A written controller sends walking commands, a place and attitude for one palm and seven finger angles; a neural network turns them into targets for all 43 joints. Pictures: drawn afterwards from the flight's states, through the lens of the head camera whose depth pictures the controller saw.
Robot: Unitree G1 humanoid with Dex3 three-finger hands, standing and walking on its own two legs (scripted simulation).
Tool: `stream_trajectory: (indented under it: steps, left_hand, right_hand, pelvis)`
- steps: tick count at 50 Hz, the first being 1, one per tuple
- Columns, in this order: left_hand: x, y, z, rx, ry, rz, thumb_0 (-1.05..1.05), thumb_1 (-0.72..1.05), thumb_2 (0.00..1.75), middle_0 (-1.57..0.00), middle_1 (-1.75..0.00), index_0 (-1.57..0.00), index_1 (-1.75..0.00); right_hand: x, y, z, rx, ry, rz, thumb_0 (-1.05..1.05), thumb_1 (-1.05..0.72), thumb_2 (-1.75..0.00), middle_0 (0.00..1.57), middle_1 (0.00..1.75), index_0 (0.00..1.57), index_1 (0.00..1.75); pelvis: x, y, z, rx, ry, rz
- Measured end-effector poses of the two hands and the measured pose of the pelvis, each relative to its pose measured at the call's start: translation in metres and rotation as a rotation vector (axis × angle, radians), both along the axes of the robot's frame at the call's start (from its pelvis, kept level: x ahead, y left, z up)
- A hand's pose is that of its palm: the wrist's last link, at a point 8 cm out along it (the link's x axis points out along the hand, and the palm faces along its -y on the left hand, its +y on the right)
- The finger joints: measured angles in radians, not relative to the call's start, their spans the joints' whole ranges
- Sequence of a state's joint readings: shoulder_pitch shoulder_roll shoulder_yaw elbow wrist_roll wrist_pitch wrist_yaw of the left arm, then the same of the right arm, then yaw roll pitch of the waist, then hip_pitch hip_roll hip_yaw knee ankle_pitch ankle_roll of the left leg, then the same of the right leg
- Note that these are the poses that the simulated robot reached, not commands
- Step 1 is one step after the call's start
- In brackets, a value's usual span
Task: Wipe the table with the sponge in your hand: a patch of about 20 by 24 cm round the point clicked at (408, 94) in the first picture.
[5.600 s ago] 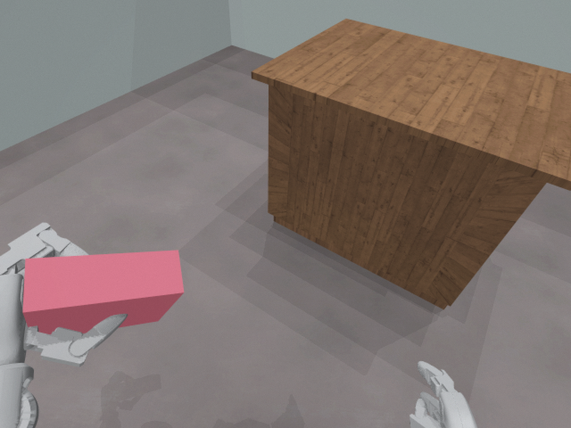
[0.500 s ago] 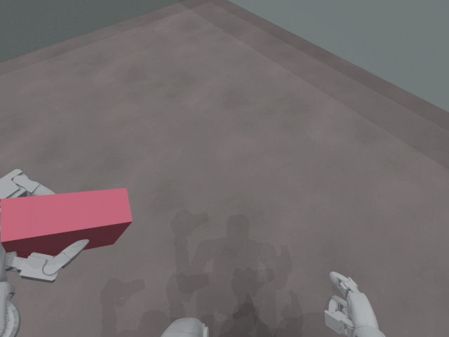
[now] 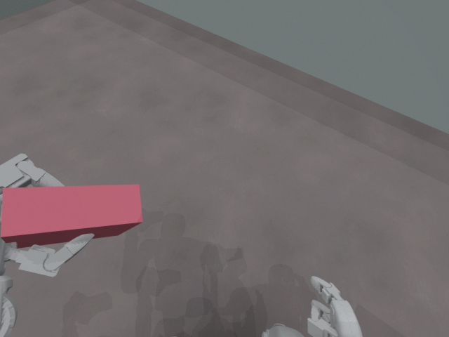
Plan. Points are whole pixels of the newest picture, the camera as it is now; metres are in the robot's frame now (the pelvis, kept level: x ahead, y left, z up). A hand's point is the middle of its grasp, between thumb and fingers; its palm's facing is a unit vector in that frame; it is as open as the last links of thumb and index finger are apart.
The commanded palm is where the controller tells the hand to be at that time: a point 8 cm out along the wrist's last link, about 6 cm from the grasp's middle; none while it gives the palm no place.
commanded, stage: turn to face it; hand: left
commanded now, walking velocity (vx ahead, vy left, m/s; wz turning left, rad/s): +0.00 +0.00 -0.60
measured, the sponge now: (93, 215) +0.24 +0.20 +0.14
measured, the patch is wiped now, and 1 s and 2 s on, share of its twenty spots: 0.00 0.00 0.00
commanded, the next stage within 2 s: none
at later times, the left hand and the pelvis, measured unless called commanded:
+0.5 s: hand (163, 238) +0.20 +0.10 +0.18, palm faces +0.16 -0.84 -0.52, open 9.0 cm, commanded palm +0.16 +0.15 +0.18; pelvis -0.07 -0.07 +0.00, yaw -16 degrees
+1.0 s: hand (247, 289) +0.16 +0.00 +0.17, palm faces -0.10 -0.87 -0.48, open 9.0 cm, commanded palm +0.13 +0.06 +0.18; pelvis -0.16 -0.08 -0.01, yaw -34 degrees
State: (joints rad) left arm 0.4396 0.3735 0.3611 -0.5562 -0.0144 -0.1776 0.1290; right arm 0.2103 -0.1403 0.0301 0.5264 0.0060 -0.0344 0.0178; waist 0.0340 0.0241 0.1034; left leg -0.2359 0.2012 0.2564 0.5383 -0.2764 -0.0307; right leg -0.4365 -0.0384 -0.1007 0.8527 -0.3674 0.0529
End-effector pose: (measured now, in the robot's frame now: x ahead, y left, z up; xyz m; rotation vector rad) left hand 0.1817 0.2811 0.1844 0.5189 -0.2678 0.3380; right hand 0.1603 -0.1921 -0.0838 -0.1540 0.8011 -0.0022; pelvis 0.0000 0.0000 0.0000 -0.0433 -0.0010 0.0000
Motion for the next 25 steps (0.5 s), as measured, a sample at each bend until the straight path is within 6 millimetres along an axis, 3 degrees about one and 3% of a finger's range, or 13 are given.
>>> stream_trajectory:
  steps: [5,9,12,18,25]
  left_hand:
    - [0.019,-0.047,-0.001,0.084,0.047,-0.097,0.00,-0.42,1.04,-0.86,-1.37,-0.86,-1.37]
    - [0.025,-0.090,0.000,0.147,0.062,-0.157,0.00,-0.42,1.04,-0.86,-1.37,-0.86,-1.37]
    - [0.025,-0.111,0.003,0.154,0.095,-0.202,0.00,-0.42,1.04,-0.86,-1.37,-0.86,-1.37]
    - [0.014,-0.130,0.012,0.180,0.114,-0.244,0.00,-0.42,1.04,-0.86,-1.37,-0.86,-1.37]
    - [-0.007,-0.137,0.016,0.088,0.031,-0.249,0.00,-0.42,1.04,-0.86,-1.37,-0.86,-1.37]
  right_hand:
    - [-0.031,-0.030,-0.022,0.057,0.032,-0.071,0.01,-0.90,-0.90,0.20,0.30,0.21,0.30]
    - [-0.053,-0.074,-0.044,0.045,0.062,-0.135,0.01,-0.90,-0.90,0.20,0.30,0.21,0.30]
    - [-0.070,-0.109,-0.044,0.009,0.088,-0.212,0.01,-0.90,-0.90,0.20,0.30,0.20,0.30]
    - [-0.102,-0.159,-0.027,-0.050,0.070,-0.352,0.01,-0.91,-0.90,0.19,0.30,0.20,0.30]
    - [-0.137,-0.179,-0.010,-0.087,0.038,-0.403,0.01,-0.91,-0.90,0.19,0.30,0.20,0.30]
  pelvis:
    - [-0.008,-0.029,-0.009,0.025,0.005,-0.066]
    - [-0.020,-0.050,-0.019,0.031,-0.004,-0.100]
    - [-0.030,-0.058,-0.015,0.064,-0.004,-0.147]
    - [-0.047,-0.069,-0.008,0.079,-0.004,-0.217]
    - [-0.067,-0.075,-0.004,0.091,-0.004,-0.281]
